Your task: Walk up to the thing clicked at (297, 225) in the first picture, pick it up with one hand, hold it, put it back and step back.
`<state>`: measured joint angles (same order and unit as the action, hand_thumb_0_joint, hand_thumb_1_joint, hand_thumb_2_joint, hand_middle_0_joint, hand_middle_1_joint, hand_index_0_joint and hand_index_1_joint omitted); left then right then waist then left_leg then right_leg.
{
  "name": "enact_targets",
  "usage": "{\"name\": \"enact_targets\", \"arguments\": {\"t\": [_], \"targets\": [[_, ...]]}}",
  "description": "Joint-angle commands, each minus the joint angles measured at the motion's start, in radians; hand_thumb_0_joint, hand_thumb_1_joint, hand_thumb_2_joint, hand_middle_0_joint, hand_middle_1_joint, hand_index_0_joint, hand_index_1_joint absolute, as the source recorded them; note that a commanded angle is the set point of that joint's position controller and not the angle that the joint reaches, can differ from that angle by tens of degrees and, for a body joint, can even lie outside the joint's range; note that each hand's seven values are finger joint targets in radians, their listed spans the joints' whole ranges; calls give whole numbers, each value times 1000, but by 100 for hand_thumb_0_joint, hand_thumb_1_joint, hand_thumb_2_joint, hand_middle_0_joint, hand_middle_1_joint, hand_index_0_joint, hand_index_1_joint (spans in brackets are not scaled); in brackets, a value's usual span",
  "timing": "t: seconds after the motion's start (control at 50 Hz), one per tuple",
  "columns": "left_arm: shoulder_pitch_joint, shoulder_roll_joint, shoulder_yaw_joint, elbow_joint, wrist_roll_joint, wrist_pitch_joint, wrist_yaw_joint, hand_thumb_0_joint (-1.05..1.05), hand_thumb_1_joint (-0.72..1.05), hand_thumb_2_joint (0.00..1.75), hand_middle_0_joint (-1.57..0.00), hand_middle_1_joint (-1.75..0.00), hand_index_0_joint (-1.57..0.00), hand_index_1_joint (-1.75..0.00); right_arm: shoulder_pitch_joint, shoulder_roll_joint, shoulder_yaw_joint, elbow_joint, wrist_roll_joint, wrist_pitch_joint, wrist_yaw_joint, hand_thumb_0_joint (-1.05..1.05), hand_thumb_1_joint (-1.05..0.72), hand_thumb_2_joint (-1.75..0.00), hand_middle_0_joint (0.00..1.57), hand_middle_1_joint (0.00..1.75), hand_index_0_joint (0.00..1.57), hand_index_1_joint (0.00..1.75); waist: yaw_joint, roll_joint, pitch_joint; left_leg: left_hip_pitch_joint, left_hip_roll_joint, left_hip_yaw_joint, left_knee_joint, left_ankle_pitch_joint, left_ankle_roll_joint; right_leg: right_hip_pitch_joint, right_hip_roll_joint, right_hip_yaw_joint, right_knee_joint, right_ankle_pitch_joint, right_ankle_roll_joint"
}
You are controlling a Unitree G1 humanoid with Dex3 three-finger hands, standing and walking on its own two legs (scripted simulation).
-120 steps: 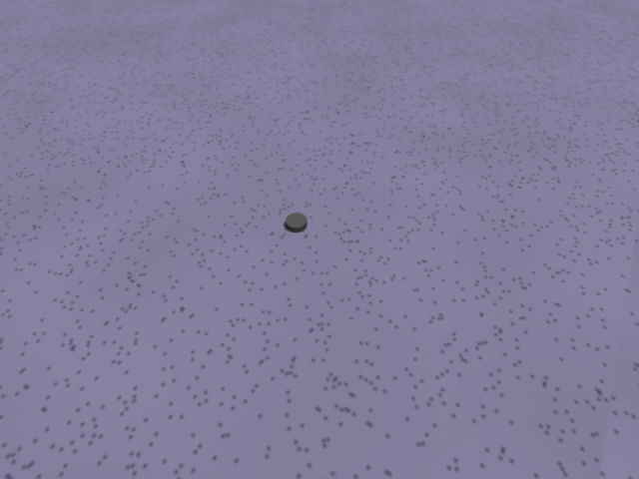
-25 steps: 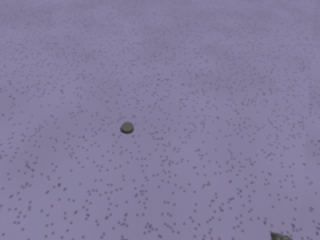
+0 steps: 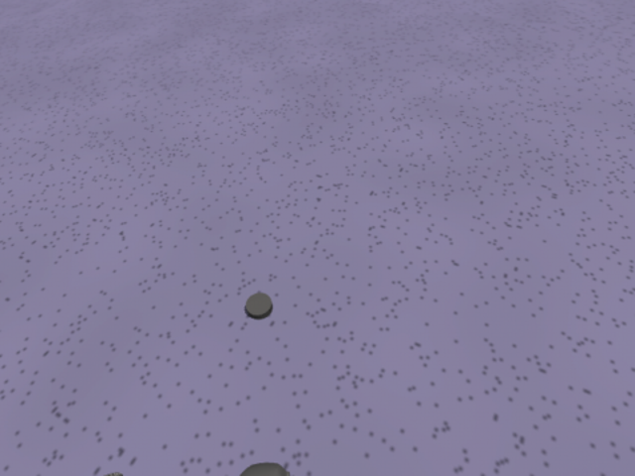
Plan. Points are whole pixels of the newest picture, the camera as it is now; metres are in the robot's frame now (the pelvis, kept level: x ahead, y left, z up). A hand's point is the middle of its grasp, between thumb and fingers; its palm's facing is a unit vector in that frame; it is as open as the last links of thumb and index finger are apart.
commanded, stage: walk up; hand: left
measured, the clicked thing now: (259, 306) +0.78 +0.28 -0.75
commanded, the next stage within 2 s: none
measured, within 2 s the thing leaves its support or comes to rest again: neither
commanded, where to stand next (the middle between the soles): +0.40 +0.04 m, yaw +1 degrees
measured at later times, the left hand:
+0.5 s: hand (129, 399) +0.26 +0.33 -0.14, palm faces -0.09 -0.94 -0.33, open 7.4 cm
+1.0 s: hand (167, 330) +0.39 +0.31 -0.16, palm faces -0.01 -0.94 -0.34, open 7.4 cm
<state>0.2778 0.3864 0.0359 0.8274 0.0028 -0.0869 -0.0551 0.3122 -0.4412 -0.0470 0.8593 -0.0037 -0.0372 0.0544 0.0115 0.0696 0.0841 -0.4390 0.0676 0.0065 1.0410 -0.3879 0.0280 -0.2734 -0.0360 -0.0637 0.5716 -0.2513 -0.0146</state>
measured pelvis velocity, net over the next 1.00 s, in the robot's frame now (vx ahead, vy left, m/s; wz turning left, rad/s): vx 0.30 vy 0.05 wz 0.00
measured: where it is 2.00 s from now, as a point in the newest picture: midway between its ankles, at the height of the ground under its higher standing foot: (325, 443)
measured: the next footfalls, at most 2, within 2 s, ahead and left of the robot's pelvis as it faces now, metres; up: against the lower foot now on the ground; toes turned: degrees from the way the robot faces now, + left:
left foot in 0.18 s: +0.21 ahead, +0.16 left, +0.00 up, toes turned +6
right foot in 0.62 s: +0.35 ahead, -0.09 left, +0.00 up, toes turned -2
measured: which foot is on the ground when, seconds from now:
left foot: up 0.00-0.16, down 0.18-0.64, up 0.66-0.92, down 0.94-1.00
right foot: down 0.00-0.20, up 0.22-0.60, down 0.62-1.00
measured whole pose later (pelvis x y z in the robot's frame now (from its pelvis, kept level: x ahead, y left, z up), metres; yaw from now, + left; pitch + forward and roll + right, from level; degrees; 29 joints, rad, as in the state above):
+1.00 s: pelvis +0.30 +0.05 -0.02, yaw +0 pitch -3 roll +0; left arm 0.18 0.39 0.02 0.89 -0.01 0.01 -0.02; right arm 0.24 -0.40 -0.02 0.92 -0.01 -0.04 0.00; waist 0.02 -0.02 0.11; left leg -0.38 0.03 0.04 0.71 -0.27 0.01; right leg -0.35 -0.05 -0.03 0.77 -0.40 -0.01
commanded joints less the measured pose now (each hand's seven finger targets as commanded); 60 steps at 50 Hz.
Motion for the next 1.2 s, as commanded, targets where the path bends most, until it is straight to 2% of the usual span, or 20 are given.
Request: {"name": "enact_targets", "arguments": {"t": [0.0, 0.08, 0.14, 0.16, 0.18, 0.2, 0.3, 0.4, 0.56, 0.6, 0.62, 0.66, 0.74, 0.82, 0.88, 0.92, 0.96, 1.08, 1.12, 1.18], "targets": [[34, 313, 100, -74, 9, -23, 23, 0, 90, 90, -20, -30, -20, -30, 27, -167, -69, -60, -10, -25, 12, 0, -90, -90, 20, 30, 20, 30, 15, -250, -16, -56, 35, 11, -203, 51, -24, -2, -215, 215, -302, -117, -226], [4, 327, 99, -90, 7, -20, 17, 0, 90, 90, -20, -30, -20, -30, -4, -159, -75, -72, -13, -44, 18, 0, -90, -90, 20, 30, 20, 30, 0, -229, -44, 77, 22, 39, -386, 141, -22, -32, -222, 190, -247, -122, -204], [-12, 265, 72, -90, 14, -6, 17, 0, 90, 90, -20, -30, -20, -30, 147, -193, -101, -12, -20, -58, 2, 0, -90, -90, 20, 30, 20, 30, -101, -63, -114, 413, -47, 89, -468, 147, -4, -205, -151, 101, 28, -102, -135], [25, 198, 49, -93, 13, -3, 16, 0, 90, 90, -20, -30, -20, -30, 232, -261, -121, 6, -25, -65, -12, 0, -90, -90, 20, 30, 20, 30, -141, 160, -136, 514, 60, -115, -605, -93, 40, -320, -65, 16, 348, -85, -90], [47, 168, 43, -98, -5, 2, 21, 0, 90, 90, -20, -30, -20, -30, 234, -346, -134, -34, -28, -73, -17, 0, -90, -90, 20, 30, 20, 30, -124, 262, -105, 524, 334, -655, -836, -300, 141, -524, 91, 24, 551, -258, -41], [22, 277, 65, -73, 9, 10, 39, 0, 90, 90, -20, -30, -20, -30, 169, -361, -135, -54, 7, -69, -17, 0, -90, -90, 20, 30, 20, 30, -105, 121, -64, 415, 401, -728, -837, -314, 227, -498, 10, 145, 626, -293, -48], [108, 259, 67, 17, -2, 18, 20, 0, 90, 90, -20, -30, -20, -30, 44, -231, -82, -75, 3, -79, -30, 0, -90, -90, 20, 30, 20, 30, -15, 83, -21, 268, 209, -209, -771, 196, 155, -326, -64, 126, 493, -58, -13], [-3, 219, 65, -26, 8, 32, -7, 0, 90, 90, -20, -30, -20, -30, 66, -245, -86, -87, -1, -78, -30, 0, -90, -90, 20, 30, 20, 30, -44, 78, 5, 291, 205, -131, -793, 215, 202, -315, -76, 66, 286, -5, 6], [-19, 181, 72, -33, 8, 12, -3, 0, 90, 90, -20, -30, -20, -30, 69, -241, -78, -112, 2, -52, -32, 0, -90, -90, 20, 30, 20, 30, -11, 41, -56, 254, 169, -53, -568, 449, 140, 10, 20, -25, -25, 73, -32], [112, 264, 101, 4, 18, -3, 20, 0, 90, 90, -20, -30, -20, -30, 91, -137, -38, -124, 12, -49, -40, 0, -90, -90, 20, 30, 20, 30, 61, -207, -156, 105, 54, 35, -196, 389, 67, 288, -77, 159, -153, 61, -87], [143, 341, 120, -20, 17, -8, 30, 0, 90, 90, -20, -30, -20, -30, 125, -82, -13, -145, 11, -49, -41, 0, -90, -90, 20, 30, 20, 30, 59, -371, -204, -97, -57, 68, 14, -48, 16, 415, -332, 533, -212, 77, -179], [98, 336, 110, -30, -10, 6, 33, 0, 90, 90, -20, -30, -20, -30, 87, -203, -50, -96, 6, -30, -62, 0, -90, -90, 20, 30, 20, 30, 55, -207, -96, -156, -46, -56, 139, -182, 14, 250, -384, 579, -248, 87, -303], [-19, 261, 77, -52, -1, 12, 44, 0, 90, 90, -20, -30, -20, -30, 127, -170, -45, -34, 8, -27, -48, 0, -90, -90, 20, 30, 20, 30, -12, -225, -55, -44, -6, -30, -42, -64, -9, 68, -218, 236, -202, 257, -227], [-56, 238, 58, -49, 12, 26, 52, 0, 90, 90, -20, -30, -20, -30, 73, -120, -33, -1, 3, -24, -54, 0, -90, -90, 20, 30, 20, 30, 2, -245, -99, 109, -26, 34, -304, 53, -35, -13, -200, 143, -94, 460, -212], [-140, 223, 44, -51, -8, 54, 53, 0, 90, 90, -20, -30, -20, -30, 75, -134, -45, 30, -3, -27, -68, 0, -90, -90, 20, 30, 20, 30, -46, -188, -109, 274, -59, 58, -453, 295, -15, -144, -167, 125, 8, 222, -138], [-133, 173, 25, -47, -12, 75, 51, 0, 90, 90, -20, -30, -20, -30, 18, -216, -58, 16, -19, -30, -74, 0, -90, -90, 20, 30, 20, 30, -29, -41, -80, 251, 106, -178, -562, 282, 38, -245, -81, 104, 79, -82, -61], [-78, 217, 44, 30, -14, 100, 61, 0, 90, 90, -20, -30, -20, -30, -101, -279, -62, -4, -8, -29, -71, 0, -90, -90, 20, 30, 20, 30, -1, 73, -74, 25, 295, -461, -717, 81, 207, -50, 4, 80, 301, -292, -23], [-44, 217, 43, 123, 6, 70, 61, 0, 90, 90, -20, -30, -20, -30, -189, -170, -17, 29, 5, -11, -71, 0, -90, -90, 20, 30, 20, 30, 30, 31, -152, 93, 119, -156, -474, 342, 57, 82, -61, 151, -47, 56, -43], [-181, 252, 34, 105, 5, 65, 55, 0, 90, 90, -20, -30, -20, -30, -167, -145, -11, 66, 11, -4, -69, 0, -90, -90, 20, 30, 20, 30, -45, -59, -116, 205, 32, -91, -524, 127, 5, -83, -137, 252, -112, -25, -81], [-176, 201, 8, 147, -5, 70, 51, 0, 90, 90, -20, -30, -20, -30, -247, -173, -10, 96, 2, -10, -62, 0, -90, -90, 20, 30, 20, 30, -10, 15, -126, 209, 93, -162, -615, 97, 28, -26, -61, 143, -90, -43, -33]]}}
